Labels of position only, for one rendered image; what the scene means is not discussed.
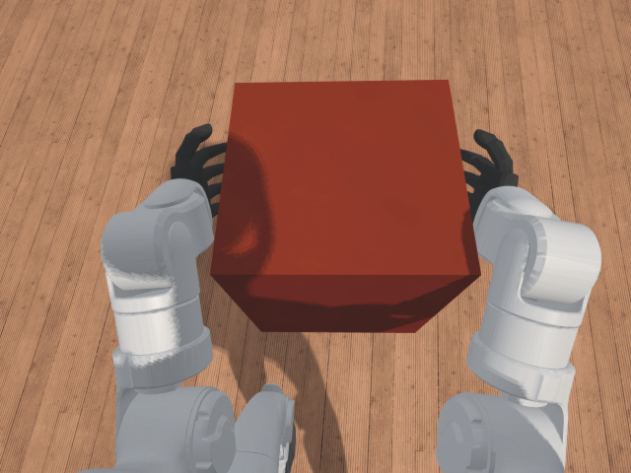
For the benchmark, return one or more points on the robot left shin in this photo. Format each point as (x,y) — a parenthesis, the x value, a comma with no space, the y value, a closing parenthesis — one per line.
(283,450)

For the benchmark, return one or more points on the left robot hand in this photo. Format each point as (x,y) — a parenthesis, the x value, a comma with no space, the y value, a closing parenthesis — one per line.
(189,162)

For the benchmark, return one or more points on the robot left upper arm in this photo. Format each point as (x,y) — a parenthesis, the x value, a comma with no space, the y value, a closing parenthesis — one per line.
(188,430)

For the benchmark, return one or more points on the robot right upper arm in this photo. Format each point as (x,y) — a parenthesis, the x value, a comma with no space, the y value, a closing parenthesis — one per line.
(483,433)

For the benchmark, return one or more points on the carton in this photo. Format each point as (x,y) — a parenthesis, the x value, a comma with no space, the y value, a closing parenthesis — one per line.
(343,206)

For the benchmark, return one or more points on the robot right forearm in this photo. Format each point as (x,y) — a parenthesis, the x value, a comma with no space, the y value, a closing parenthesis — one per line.
(544,271)

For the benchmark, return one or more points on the robot left thigh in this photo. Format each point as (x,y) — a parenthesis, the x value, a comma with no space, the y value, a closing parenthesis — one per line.
(264,424)

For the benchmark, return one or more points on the robot left forearm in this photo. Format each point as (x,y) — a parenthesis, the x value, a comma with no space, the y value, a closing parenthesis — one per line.
(149,259)

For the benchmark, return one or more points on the right robot hand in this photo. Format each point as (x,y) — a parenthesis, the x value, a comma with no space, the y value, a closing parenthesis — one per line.
(492,175)

